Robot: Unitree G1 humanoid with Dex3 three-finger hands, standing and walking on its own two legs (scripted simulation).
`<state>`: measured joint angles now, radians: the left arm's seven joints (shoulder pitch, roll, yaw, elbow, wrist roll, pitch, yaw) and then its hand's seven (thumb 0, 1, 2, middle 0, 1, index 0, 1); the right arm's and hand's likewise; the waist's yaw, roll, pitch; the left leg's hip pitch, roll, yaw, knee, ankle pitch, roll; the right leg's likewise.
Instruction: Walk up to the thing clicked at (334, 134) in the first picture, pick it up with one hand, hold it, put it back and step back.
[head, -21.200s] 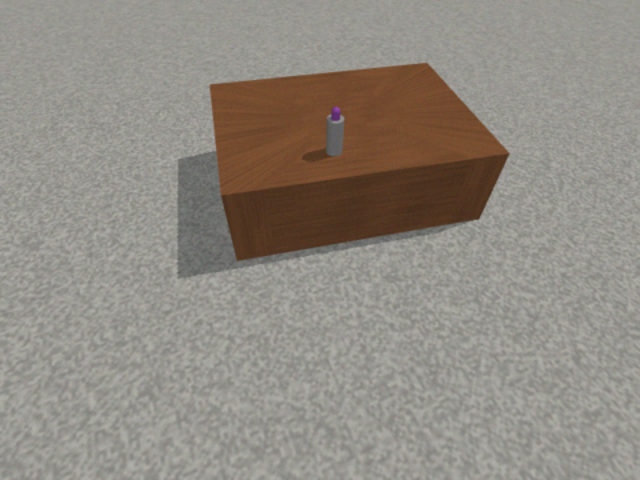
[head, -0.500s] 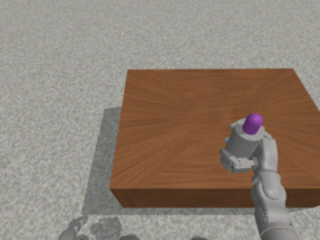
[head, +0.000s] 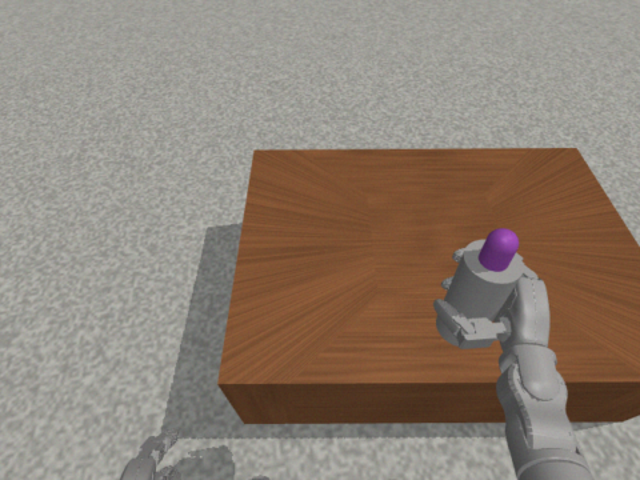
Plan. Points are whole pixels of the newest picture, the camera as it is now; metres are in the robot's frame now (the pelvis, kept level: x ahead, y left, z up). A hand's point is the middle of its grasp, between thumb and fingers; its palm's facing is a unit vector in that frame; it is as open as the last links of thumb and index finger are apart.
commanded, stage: hold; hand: right
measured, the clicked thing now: (479, 286) +0.33 -0.17 +0.07
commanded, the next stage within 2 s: crouch in 1.84 s
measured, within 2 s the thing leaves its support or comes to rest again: neither
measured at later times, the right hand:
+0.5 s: hand (469, 302) +0.32 -0.16 +0.05, palm faces +0.14 +0.99 +0.00, open 8.9 cm
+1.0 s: hand (466, 304) +0.32 -0.16 +0.05, palm faces +0.14 +0.99 +0.00, open 8.9 cm
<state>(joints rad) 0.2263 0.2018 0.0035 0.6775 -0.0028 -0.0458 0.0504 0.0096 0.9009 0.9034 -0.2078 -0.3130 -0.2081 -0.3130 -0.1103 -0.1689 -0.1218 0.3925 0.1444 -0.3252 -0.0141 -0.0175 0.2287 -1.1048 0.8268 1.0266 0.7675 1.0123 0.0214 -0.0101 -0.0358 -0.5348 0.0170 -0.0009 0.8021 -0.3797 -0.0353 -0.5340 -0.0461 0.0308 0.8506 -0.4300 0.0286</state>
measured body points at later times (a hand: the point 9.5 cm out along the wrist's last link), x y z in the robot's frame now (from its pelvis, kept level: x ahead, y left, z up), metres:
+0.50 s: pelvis +0.00 +0.00 +0.00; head +0.03 +0.00 +0.45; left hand +0.13 +0.25 -0.10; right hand +0.31 -0.22 +0.05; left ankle +0.02 +0.14 -0.70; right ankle +0.00 -0.13 -0.70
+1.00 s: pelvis +0.00 +0.00 +0.00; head +0.03 +0.00 +0.45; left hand +0.13 +0.25 -0.10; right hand +0.31 -0.21 +0.05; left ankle +0.02 +0.14 -0.70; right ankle +0.00 -0.13 -0.70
